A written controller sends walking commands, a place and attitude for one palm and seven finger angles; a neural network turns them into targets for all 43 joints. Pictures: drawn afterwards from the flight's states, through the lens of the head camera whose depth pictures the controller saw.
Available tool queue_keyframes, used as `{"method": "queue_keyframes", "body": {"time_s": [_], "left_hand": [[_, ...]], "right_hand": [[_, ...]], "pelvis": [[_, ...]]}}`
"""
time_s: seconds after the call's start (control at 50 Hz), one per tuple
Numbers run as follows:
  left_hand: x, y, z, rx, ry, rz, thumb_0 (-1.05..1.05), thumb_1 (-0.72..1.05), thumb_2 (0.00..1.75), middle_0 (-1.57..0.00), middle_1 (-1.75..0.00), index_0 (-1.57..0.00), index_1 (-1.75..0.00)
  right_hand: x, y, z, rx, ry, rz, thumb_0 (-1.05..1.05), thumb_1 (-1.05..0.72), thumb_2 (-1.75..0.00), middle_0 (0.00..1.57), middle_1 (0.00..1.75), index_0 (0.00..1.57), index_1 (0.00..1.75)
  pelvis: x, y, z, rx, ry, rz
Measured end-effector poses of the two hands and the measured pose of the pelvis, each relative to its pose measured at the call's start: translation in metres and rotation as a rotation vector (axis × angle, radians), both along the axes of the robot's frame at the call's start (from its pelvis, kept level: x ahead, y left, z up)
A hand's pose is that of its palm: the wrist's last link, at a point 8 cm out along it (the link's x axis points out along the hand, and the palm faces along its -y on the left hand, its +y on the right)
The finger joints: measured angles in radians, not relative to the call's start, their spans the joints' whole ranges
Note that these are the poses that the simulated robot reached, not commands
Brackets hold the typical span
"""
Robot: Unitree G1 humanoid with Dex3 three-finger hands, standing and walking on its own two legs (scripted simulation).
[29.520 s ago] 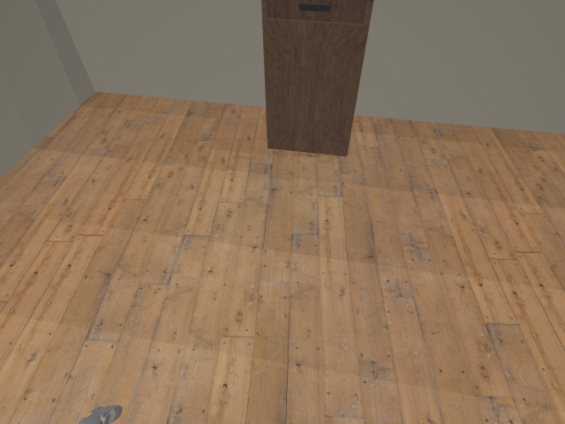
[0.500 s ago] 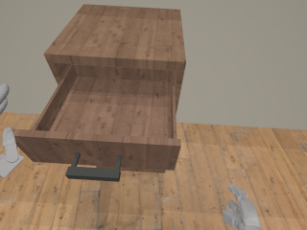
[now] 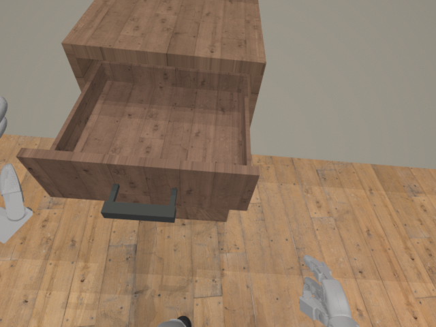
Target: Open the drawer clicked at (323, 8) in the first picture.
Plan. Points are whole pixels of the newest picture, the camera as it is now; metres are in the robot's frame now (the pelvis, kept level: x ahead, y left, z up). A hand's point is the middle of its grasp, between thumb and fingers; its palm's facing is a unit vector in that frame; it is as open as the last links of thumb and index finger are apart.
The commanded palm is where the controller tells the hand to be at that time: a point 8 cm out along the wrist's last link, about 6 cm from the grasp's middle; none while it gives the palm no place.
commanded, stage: step back with the hand held close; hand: left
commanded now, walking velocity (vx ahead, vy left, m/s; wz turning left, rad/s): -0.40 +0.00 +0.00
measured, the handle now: (142, 201) +0.32 +0.17 +0.02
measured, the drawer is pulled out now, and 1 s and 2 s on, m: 0.30 0.30 0.30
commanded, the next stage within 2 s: stop stepping back and stand still in 0.28 s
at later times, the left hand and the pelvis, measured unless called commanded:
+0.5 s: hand out of the picture +0.06 +0.19 +0.16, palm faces +0.33 -0.82 -0.47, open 7.4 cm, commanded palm -0.03 +0.24 +0.21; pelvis -0.15 -0.05 +0.00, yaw +2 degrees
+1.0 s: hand out of the picture -0.08 +0.16 +0.18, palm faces +0.37 -0.82 -0.44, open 7.4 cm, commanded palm -0.14 +0.22 +0.21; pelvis -0.25 -0.07 +0.00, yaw +3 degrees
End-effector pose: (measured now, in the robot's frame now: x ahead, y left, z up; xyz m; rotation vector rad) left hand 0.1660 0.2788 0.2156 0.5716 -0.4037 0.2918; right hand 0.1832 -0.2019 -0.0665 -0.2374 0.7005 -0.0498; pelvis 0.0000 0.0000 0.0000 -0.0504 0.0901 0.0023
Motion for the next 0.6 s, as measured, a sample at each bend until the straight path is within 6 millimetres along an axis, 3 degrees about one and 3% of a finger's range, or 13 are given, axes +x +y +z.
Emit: {"method": "queue_keyframes", "body": {"time_s": [0.1,0.2,0.26,0.32,0.4,0.48,0.52,0.6], "left_hand": [[-0.016,-0.035,-0.009,0.042,0.06,-0.094,0.02,0.89,0.9,-0.21,-0.3,-0.21,-0.31],[-0.06,-0.064,0.008,0.113,0.092,-0.156,0.02,0.89,0.9,-0.22,-0.3,-0.22,-0.31],[-0.09,-0.061,0.02,0.138,0.071,-0.103,0.01,0.88,0.9,-0.22,-0.3,-0.22,-0.31],[-0.106,-0.046,0.012,0.083,0.076,0.011,0.01,0.88,0.9,-0.22,-0.3,-0.22,-0.31],[-0.119,-0.031,-0.017,-0.012,0.112,0.109,0.01,0.89,0.9,-0.21,-0.3,-0.22,-0.31],[-0.14,-0.044,-0.034,-0.068,0.147,0.061,0.02,0.89,0.9,-0.21,-0.3,-0.21,-0.31],[-0.157,-0.057,-0.029,-0.048,0.163,0.016,0.02,0.89,0.9,-0.21,-0.3,-0.21,-0.31],[-0.195,-0.08,0.004,0.058,0.098,-0.045,0.02,0.89,0.9,-0.22,-0.3,-0.22,-0.31]], "right_hand": [[-0.017,-0.017,-0.006,0.03,-0.047,0.02,0.01,-0.9,-0.9,0.2,0.3,0.2,0.3],[-0.053,-0.049,-0.012,0.042,-0.01,-0.029,0.01,-0.9,-0.9,0.2,0.3,0.2,0.3],[-0.077,-0.067,-0.006,0.009,0.044,-0.08,0.01,-0.9,-0.9,0.2,0.3,0.2,0.3],[-0.092,-0.078,-0.001,-0.032,0.065,-0.104,0.02,-0.9,-0.9,0.2,0.3,0.2,0.3],[-0.102,-0.082,-0.001,-0.07,0.03,-0.094,0.02,-0.9,-0.9,0.2,0.3,0.2,0.3],[-0.125,-0.077,0.001,-0.047,0.007,-0.084,0.02,-0.91,-0.9,0.19,0.3,0.2,0.3],[-0.141,-0.072,0.005,-0.027,-0.019,-0.064,0.02,-0.91,-0.9,0.19,0.3,0.2,0.3],[-0.173,-0.065,0.003,0.033,-0.042,-0.035,0.01,-0.9,-0.9,0.2,0.3,0.2,0.3]], "pelvis": [[-0.038,-0.021,-0.009,0.03,0.009,-0.025],[-0.067,-0.037,-0.006,-0.008,-0.027,0.012],[-0.07,-0.042,0.002,0.049,-0.008,0.009],[-0.082,-0.044,0.007,0.072,-0.004,0.013],[-0.112,-0.042,0.0,0.047,-0.005,0.043],[-0.146,-0.045,-0.004,0.073,-0.026,0.033],[-0.157,-0.049,-0.004,0.075,-0.034,0.025],[-0.177,-0.058,-0.004,0.058,-0.072,0.034]]}}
